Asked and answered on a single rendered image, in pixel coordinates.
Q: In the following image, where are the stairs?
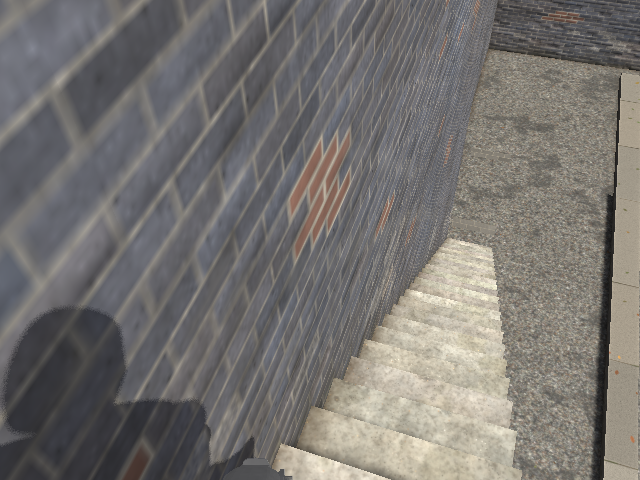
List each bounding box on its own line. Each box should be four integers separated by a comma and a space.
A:
272, 238, 522, 480

